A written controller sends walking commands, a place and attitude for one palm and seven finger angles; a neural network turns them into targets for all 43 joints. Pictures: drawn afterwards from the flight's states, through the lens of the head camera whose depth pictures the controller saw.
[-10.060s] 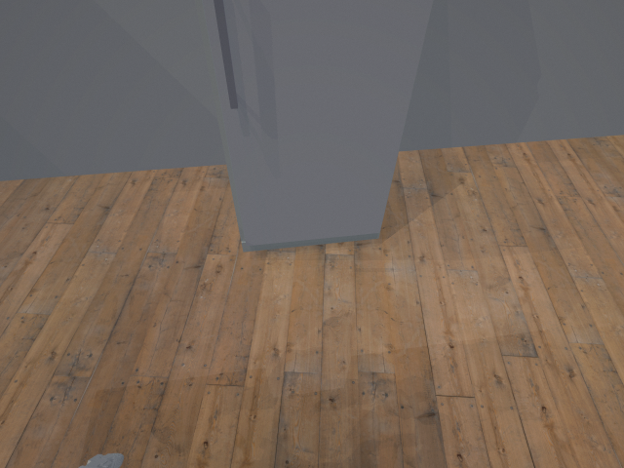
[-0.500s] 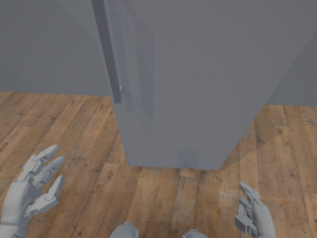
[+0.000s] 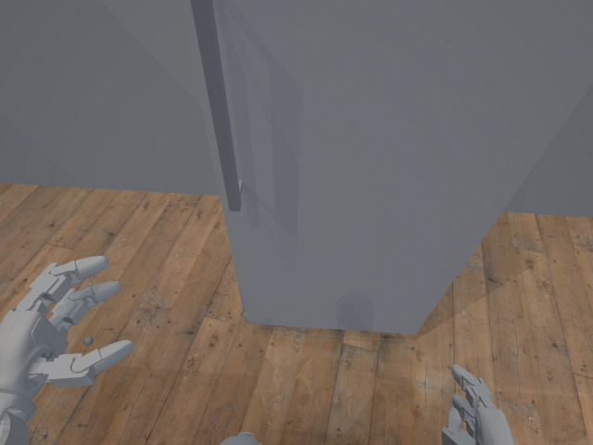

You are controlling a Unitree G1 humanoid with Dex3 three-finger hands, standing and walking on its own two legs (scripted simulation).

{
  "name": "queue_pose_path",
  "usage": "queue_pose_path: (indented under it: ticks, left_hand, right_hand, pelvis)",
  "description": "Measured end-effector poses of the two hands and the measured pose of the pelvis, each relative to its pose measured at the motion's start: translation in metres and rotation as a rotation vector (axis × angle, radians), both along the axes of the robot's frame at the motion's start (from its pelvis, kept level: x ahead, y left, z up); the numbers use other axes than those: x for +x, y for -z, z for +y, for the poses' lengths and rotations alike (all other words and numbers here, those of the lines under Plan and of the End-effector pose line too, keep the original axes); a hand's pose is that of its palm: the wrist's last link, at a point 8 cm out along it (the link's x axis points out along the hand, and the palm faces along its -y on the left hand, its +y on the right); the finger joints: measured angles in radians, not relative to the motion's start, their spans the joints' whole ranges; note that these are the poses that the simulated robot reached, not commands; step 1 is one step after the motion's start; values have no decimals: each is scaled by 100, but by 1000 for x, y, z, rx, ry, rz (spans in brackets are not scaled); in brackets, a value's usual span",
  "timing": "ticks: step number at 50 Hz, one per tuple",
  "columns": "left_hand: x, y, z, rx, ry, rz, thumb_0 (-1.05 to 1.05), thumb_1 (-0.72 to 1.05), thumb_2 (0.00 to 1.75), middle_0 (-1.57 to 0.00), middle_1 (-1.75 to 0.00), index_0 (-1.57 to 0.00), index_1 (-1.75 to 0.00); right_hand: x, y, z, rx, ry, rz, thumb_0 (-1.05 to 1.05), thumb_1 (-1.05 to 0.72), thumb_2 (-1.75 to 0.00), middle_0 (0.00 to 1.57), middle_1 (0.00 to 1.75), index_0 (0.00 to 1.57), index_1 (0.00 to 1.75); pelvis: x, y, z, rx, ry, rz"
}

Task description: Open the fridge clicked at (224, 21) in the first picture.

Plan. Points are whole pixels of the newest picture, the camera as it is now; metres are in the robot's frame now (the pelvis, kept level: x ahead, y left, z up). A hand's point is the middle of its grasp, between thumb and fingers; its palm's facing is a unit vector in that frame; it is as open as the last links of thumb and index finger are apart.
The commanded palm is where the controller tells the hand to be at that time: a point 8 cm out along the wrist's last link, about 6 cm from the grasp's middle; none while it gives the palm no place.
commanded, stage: raise the hand to about handle height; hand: left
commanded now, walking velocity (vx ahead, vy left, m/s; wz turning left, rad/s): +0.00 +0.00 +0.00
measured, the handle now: (225, 117) +0.52 +0.15 +0.17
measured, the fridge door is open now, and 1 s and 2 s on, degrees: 0 0 0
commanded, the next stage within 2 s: move the hooked fingers beside the handle in 1.26 s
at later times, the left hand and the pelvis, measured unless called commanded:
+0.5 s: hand (60, 276) +0.25 +0.27 +0.15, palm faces +0.07 -1.00 -0.06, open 13.7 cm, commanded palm +0.22 +0.32 +0.16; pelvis +0.01 +0.00 +0.03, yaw +0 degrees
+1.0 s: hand (73, 227) +0.29 +0.26 +0.18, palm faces +0.06 -1.00 -0.05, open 14.0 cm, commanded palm +0.26 +0.30 +0.19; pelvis +0.01 -0.01 +0.04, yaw +0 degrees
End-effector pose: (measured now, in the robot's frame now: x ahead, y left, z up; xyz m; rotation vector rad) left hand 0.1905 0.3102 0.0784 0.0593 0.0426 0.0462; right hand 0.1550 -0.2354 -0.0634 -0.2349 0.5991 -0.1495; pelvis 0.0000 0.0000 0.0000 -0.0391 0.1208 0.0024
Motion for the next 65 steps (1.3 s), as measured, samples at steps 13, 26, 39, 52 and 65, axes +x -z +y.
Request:
queue_pose_path:
  ticks: [13,26,39,52,65]
  left_hand:
    - [19,-36,7,7,-5,-46,0,-18,43,-27,-99,-28,-99]
    - [39,-73,16,2,-26,-68,-1,-45,32,-29,-116,-30,-116]
    - [66,-110,13,12,-22,-94,-1,-50,30,-30,-119,-31,-119]
    - [73,-106,-1,-12,-18,-58,-1,-50,30,-30,-120,-31,-120]
    - [71,-109,-2,-9,-22,-67,-1,-50,30,-30,-120,-31,-120]
  right_hand:
    - [7,-20,7,-4,-12,-41,2,-90,-90,20,30,21,30]
    - [20,-31,13,22,-36,-65,2,-90,-90,20,30,21,30]
    - [19,-33,0,28,-17,-40,2,-90,-90,20,30,21,30]
    - [20,-32,-14,38,6,-30,2,-90,-90,20,30,20,30]
    - [22,-34,-15,39,9,-39,2,-90,-90,20,30,20,30]
  pelvis:
    - [4,-15,6,5,-4,-65]
    - [7,-28,2,15,-6,-115]
    - [10,-36,-8,25,-6,-143]
    - [14,-38,-16,33,5,-143]
    - [13,-39,-18,34,5,-152]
